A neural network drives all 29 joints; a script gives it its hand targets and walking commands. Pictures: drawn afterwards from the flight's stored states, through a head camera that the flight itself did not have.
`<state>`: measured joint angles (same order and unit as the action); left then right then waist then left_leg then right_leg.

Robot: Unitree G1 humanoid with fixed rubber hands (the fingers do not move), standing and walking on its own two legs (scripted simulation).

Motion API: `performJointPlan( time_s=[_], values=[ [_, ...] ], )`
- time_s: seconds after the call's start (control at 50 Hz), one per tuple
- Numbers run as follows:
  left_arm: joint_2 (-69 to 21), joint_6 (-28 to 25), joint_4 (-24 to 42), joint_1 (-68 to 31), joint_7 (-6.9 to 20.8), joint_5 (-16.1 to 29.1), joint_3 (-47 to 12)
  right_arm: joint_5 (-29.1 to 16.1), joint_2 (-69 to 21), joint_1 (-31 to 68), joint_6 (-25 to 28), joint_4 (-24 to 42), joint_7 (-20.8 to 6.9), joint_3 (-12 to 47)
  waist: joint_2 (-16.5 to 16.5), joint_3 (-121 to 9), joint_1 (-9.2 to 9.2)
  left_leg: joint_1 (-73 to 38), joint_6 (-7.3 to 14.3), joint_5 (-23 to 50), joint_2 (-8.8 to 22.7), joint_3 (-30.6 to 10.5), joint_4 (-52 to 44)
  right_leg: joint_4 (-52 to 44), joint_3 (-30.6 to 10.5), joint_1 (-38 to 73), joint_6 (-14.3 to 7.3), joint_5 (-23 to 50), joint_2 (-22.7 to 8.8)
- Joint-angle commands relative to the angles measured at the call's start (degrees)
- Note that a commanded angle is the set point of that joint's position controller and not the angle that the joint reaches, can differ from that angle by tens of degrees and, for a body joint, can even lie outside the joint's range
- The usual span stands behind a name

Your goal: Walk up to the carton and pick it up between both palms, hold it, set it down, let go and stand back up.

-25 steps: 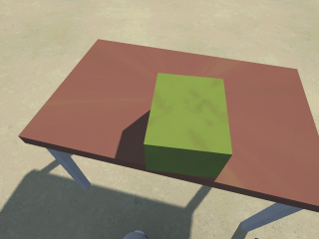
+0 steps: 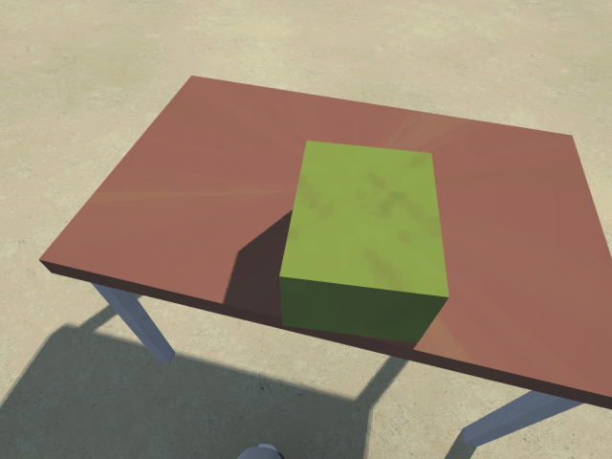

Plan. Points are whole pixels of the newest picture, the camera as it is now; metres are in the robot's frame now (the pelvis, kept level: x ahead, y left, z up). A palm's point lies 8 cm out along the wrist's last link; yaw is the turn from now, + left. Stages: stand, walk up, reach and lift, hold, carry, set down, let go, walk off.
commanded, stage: walk up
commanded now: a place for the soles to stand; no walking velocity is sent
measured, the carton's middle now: (359, 236) +0.48 -0.06 -0.05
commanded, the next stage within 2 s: none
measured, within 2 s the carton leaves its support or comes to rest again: neither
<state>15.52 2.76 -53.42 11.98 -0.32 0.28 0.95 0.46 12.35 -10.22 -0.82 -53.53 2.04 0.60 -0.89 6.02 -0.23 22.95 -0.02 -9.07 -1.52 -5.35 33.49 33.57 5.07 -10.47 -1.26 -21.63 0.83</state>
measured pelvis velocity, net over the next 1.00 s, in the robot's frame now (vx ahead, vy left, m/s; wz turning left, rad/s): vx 0.00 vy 0.01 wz -0.01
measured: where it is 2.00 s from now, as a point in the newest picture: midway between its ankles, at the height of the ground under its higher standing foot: outside the picture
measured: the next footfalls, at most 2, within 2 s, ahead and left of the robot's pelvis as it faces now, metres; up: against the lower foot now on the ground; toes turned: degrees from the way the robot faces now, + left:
none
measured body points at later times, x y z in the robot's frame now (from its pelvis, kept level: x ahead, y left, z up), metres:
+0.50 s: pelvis +0.00 +0.00 +0.00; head +0.04 +0.02 +0.45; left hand +0.06 +0.26 -0.15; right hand +0.10 -0.25 -0.13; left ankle +0.10 +0.11 -0.73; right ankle -0.04 -0.10 -0.73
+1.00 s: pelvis +0.00 +0.01 +0.00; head +0.04 +0.02 +0.45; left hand +0.06 +0.27 -0.15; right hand +0.08 -0.25 -0.14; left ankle +0.10 +0.11 -0.73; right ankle -0.04 -0.10 -0.72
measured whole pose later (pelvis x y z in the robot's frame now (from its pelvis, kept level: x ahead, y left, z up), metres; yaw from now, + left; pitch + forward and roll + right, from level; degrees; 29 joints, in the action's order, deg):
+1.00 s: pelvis +0.00 +0.01 +0.00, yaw -1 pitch -1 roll -1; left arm 15.7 2.5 -53.8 12.9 -0.2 0.4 1.2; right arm 0.6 12.6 -10.5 -0.9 -54.2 2.0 0.4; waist -0.8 5.2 -0.3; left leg 22.8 0.6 -9.4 -1.8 -3.7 33.4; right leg 34.3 3.4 -10.9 -0.8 -22.5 0.5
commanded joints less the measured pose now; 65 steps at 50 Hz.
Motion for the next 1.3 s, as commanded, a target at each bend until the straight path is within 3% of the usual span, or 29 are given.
performJointPlan(
  time_s=[0.0, 0.06, 0.14, 0.18, 0.22, 0.34, 0.4, 0.42, 0.44, 0.46, 0.48, 0.5, 0.54, 0.58, 0.62, 0.64, 0.66, 0.68, 0.74, 0.78, 0.8, 0.84, 0.88, 0.9, 0.94, 1.02, 1.1, 1.14, 1.28],
  values=[
    [6.8, -1.5, 1.7, 8.0, -0.6, 0.2, 1.2, 0.1, 10.5, 2.6, 0.4, 3.9, 0.6, -2.5, 11.2, -10.1, -1.44, -6.0, 4.9, -3.6, 7.7, -13.0, -11.4, -5.4, -6.2, 0.7, -1.3, 0.9, -3.2],
    [8.3, -1.9, 1.7, 5.7, -0.7, -0.2, 1.6, 0.3, 9.5, 1.1, 0.4, 3.6, 0.2, -2.7, 4.8, -10.1, -0.08, -6.9, 4.0, -0.9, 5.8, -9.9, -7.1, -8.0, -7.5, -1.4, -1.9, 3.0, -4.7],
    [8.6, -1.8, 3.0, 1.0, -0.6, 0.3, 1.8, 0.4, 7.5, 1.4, 0.3, 3.7, 0.2, -2.0, -4.7, -4.1, 1.18, -5.3, 2.1, -0.5, -0.6, 0.2, 2.7, -15.2, -12.3, -7.5, -5.7, 6.6, -11.6],
    [8.9, -1.5, 3.8, 0.2, -0.6, 0.1, 1.8, 0.8, 6.9, 1.5, 0.5, 3.8, 0.3, -1.6, -6.1, -2.8, 0.69, -4.7, 1.7, 0.2, -0.4, 2.0, 3.6, -15.4, -10.8, -8.4, -6.2, 10.3, -13.5],
    [8.8, -1.3, 3.1, 0.7, -0.5, -0.2, 2.0, 1.0, 7.4, -0.1, 0.9, 3.5, 0.3, -1.9, -4.2, -1.8, 0.74, -6.9, 2.3, 1.8, 0.3, 0.8, 2.8, -13.6, -10.0, -9.6, -6.5, 10.3, -12.4],
    [8.2, -0.6, 2.8, 3.2, -0.4, 0.2, 1.6, 0.2, 9.7, -0.5, 1.3, 3.6, 0.4, -2.2, 0.4, -3.3, 0.24, -5.1, 4.9, 13.2, 5.5, -6.2, -1.3, -6.4, -6.0, -5.0, -2.8, 5.9, -6.3],
    [7.3, -0.2, 2.6, 6.7, -0.5, -0.2, 1.6, 0.2, 11.9, 0.4, 1.0, 4.0, 0.5, -2.6, 9.2, -6.2, -0.53, -4.1, 7.1, 5.8, 9.7, -14.8, -8.0, -2.4, -5.3, -1.9, -1.4, 1.1, -2.6],
    [7.7, -0.2, 2.4, 6.3, -0.5, 0.0, 1.5, -0.1, 12.1, 0.4, 0.7, 4.2, 0.6, -2.8, 7.5, -4.3, -0.29, -2.6, 7.0, 3.6, 9.9, -15.8, -10.6, -1.9, -4.7, -2.3, -0.9, -1.1, -1.3],
    [6.6, -0.2, 2.0, 7.3, -0.5, -0.2, 1.6, 0.3, 11.2, -0.2, 0.6, 3.5, 0.7, -2.6, 9.9, -6.2, -0.75, -3.4, 7.6, 0.4, 10.8, -16.9, -12.1, -2.0, -5.2, -0.6, -1.1, -2.4, -1.0],
    [6.6, -0.4, 2.1, 7.4, -0.5, -0.2, 1.6, 0.0, 11.7, -0.5, 0.4, 3.2, 0.7, -2.7, 8.4, -7.2, -0.46, -4.3, 7.1, -0.4, 10.2, -16.9, -12.5, -2.0, -5.1, -0.1, -1.0, -2.0, -0.8],
    [6.3, -0.6, 2.2, 7.7, -0.6, -0.2, 1.6, 0.1, 11.9, 0.9, 0.4, 3.7, 0.8, -2.8, 11.0, -8.7, -1.32, -5.0, 6.9, -0.5, 10.1, -16.3, -12.2, -2.4, -5.6, 0.3, -0.8, -1.3, -1.3],
    [6.2, -1.0, 2.2, 7.7, -0.6, -0.5, 1.7, 0.1, 10.9, 2.0, 0.3, 3.4, 0.7, -2.4, 11.1, -9.7, -1.16, -6.2, 6.0, 0.7, 9.2, -14.4, -11.4, -4.1, -6.0, 1.2, -1.0, 1.0, -2.1],
    [7.1, -1.6, 2.2, 7.1, -0.6, -0.4, 1.7, 0.1, 10.0, 2.3, 0.4, 3.8, 0.4, -2.4, 7.0, -10.9, -0.51, -5.7, 4.9, 1.5, 7.6, -11.8, -8.5, -6.3, -6.9, 1.9, -1.2, 3.2, -4.1],
    [7.8, -2.0, 2.6, 5.1, -0.6, 0.2, 1.6, 0.3, 8.5, 3.5, 0.3, 3.8, 0.5, -2.5, 2.1, -8.4, 0.02, -6.8, 3.8, 5.2, 3.3, -4.6, -1.7, -10.4, -10.7, -2.9, -2.5, 8.3, -8.2],
    [9.2, -1.7, 3.3, 2.1, -0.7, 0.1, 1.7, 0.8, 8.0, 2.2, 0.4, 3.8, 0.3, -2.1, -1.1, -5.9, 0.43, -6.6, 2.9, 4.3, 0.7, -0.9, 1.3, -12.8, -11.6, -5.7, -4.5, 8.7, -11.0],
    [9.2, -1.8, 3.9, 1.6, -0.7, 0.0, 1.9, 0.7, 7.5, 2.2, 0.6, 3.2, 0.1, -2.2, -0.3, -5.0, 0.83, -7.0, 2.6, 4.2, 0.4, 0.1, 1.2, -13.0, -11.9, -6.7, -5.0, 9.5, -11.5],
    [9.2, -1.6, 3.8, 0.8, -0.6, 0.2, 2.0, 0.4, 7.4, 0.8, 0.6, 2.9, 0.0, -2.0, -3.0, -5.2, 1.35, -7.8, 2.7, 2.5, 0.7, 0.2, 1.4, -13.1, -10.8, -7.6, -5.7, 7.4, -11.4],
    [9.1, -1.6, 3.8, 1.5, -0.5, 0.2, 1.9, 0.5, 7.9, 1.4, 0.6, 3.1, 0.0, -2.2, -1.3, -3.8, 0.93, -8.2, 2.6, 1.8, 0.8, -0.4, 1.2, -13.5, -11.4, -8.7, -5.4, 5.8, -11.4],
    [8.7, -1.2, 3.1, 1.5, -0.3, 0.1, 2.0, 0.9, 7.9, -0.5, 0.6, 2.4, 0.1, -2.3, -3.9, -2.1, 1.19, -9.1, 2.4, 0.3, 1.9, -1.9, -0.9, -12.5, -10.3, -10.9, -4.7, 1.0, -10.0],
    [7.8, -0.8, 3.4, 0.6, -0.4, -0.1, 1.9, 0.8, 9.5, -0.1, 0.9, 2.9, 0.2, -2.3, -1.6, -1.0, 0.75, -6.3, 3.5, -0.8, 3.1, -4.1, -2.2, -11.6, -9.0, -9.3, -4.1, -2.2, -8.2],
    [8.0, -0.8, 3.3, 1.6, -0.3, 0.2, 1.8, 0.6, 9.5, 0.3, 1.0, 2.9, 0.2, -2.2, -2.5, -1.1, 0.66, -5.0, 3.6, -0.1, 3.6, -4.4, -2.6, -10.8, -8.8, -8.0, -3.7, -1.9, -7.6],
    [8.4, -0.8, 2.4, 2.4, -0.2, 0.3, 2.3, 0.7, 9.8, 0.3, 1.1, 2.7, 0.3, -2.1, 1.8, -0.5, 0.05, -4.8, 3.7, -1.0, 4.9, -6.9, -5.4, -8.0, -7.7, -7.6, -3.1, -2.8, -6.2],
    [7.4, -0.6, 1.6, 6.1, -0.2, 0.0, 2.1, 0.3, 11.4, 0.8, 1.2, 3.3, 0.5, -2.4, 5.6, -0.5, -1.15, -1.3, 5.5, -4.2, 8.8, -14.7, -11.9, -3.1, -5.5, -4.6, -1.1, -3.3, -2.2],
    [6.8, -0.6, 1.3, 7.1, -0.2, 0.1, 1.9, -0.1, 12.8, 1.1, 1.2, 3.1, 0.6, -2.5, 7.2, -1.7, -1.46, -0.9, 5.9, -4.9, 9.6, -16.2, -13.5, -2.3, -5.4, -3.7, -1.0, -3.0, -1.0],
    [6.9, -0.8, 0.5, 8.6, -0.3, -0.2, 1.9, 0.0, 13.0, -0.3, 0.8, 2.6, 0.7, -3.0, 11.3, -5.0, -0.73, -2.3, 6.4, -8.6, 11.0, -18.8, -17.1, -0.7, -4.7, -0.8, -0.2, -4.1, 0.0],
    [6.2, -2.1, 0.7, 8.4, -0.7, -0.3, 1.6, 0.7, 10.5, 1.8, 0.7, 2.5, 0.8, -2.8, 7.8, -11.0, -0.92, -8.7, 5.8, 3.7, 10.0, -13.0, -10.8, -4.8, -7.6, 0.0, -0.9, 4.1, -2.6],
    [8.6, -2.3, 2.2, 4.8, -0.9, -0.2, 1.9, 0.4, 8.3, 1.6, 0.3, 2.4, 0.2, -2.3, 0.4, -10.6, 0.55, -7.8, 3.3, -0.8, 3.4, -4.1, -2.7, -10.7, -12.5, -1.4, -3.6, 8.5, -7.6],
    [9.4, -2.3, 2.5, 2.6, -0.8, 0.0, 2.1, 1.0, 6.3, 2.1, 0.4, 2.4, 0.3, -1.9, -2.5, -7.0, 1.14, -7.6, 2.5, 1.5, 0.1, 1.1, 1.0, -13.0, -14.6, -5.0, -5.2, 12.5, -11.9],
    [8.4, -1.4, 2.5, 3.1, -0.6, 0.4, 1.9, 0.8, 8.9, 0.6, 1.0, 1.8, 0.1, -2.1, -2.9, -2.7, 0.3, -9.5, 4.0, 7.0, 3.5, -2.5, -0.7, -11.1, -12.2, -10.2, -3.7, 4.8, -7.8]
  ],
)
